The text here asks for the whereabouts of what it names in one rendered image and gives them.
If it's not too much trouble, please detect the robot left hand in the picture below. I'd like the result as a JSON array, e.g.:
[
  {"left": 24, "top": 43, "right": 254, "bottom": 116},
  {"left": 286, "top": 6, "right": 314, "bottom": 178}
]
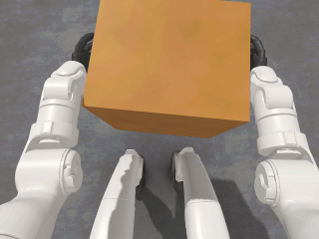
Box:
[{"left": 71, "top": 32, "right": 95, "bottom": 74}]

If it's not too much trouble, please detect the carton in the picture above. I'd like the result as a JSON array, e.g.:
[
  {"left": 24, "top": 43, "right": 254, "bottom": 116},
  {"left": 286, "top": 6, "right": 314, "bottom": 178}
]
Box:
[{"left": 82, "top": 0, "right": 251, "bottom": 138}]

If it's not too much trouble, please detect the robot left upper arm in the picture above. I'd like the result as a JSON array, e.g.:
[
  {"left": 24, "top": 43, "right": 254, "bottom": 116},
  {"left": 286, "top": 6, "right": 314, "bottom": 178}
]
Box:
[{"left": 0, "top": 148, "right": 84, "bottom": 239}]

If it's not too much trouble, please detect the robot left forearm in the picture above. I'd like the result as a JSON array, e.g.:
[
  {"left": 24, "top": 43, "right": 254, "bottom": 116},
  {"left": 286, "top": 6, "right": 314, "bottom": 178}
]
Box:
[{"left": 15, "top": 61, "right": 87, "bottom": 191}]

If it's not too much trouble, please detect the robot right upper arm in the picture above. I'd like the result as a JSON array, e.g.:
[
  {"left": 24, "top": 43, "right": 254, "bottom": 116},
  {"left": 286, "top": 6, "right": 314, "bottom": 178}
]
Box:
[{"left": 254, "top": 159, "right": 319, "bottom": 239}]

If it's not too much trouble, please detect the right robot foot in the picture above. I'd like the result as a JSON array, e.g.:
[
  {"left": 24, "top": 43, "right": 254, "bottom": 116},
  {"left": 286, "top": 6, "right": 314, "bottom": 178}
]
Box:
[{"left": 170, "top": 150, "right": 183, "bottom": 191}]

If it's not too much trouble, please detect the robot foot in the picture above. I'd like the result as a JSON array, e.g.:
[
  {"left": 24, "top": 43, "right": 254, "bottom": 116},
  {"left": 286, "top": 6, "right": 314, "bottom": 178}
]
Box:
[
  {"left": 135, "top": 154, "right": 145, "bottom": 195},
  {"left": 170, "top": 150, "right": 183, "bottom": 191}
]

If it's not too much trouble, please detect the robot right forearm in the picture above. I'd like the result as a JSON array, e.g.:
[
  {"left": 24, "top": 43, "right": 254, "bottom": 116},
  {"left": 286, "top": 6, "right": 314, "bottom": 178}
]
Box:
[{"left": 249, "top": 66, "right": 319, "bottom": 172}]

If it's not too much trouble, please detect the robot right hand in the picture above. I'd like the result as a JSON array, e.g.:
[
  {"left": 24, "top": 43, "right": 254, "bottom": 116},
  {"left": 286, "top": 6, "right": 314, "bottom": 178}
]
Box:
[{"left": 250, "top": 34, "right": 267, "bottom": 71}]

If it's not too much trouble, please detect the left robot foot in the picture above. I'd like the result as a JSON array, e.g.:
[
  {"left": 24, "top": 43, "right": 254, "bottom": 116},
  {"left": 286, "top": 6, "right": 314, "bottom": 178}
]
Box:
[{"left": 135, "top": 154, "right": 145, "bottom": 195}]

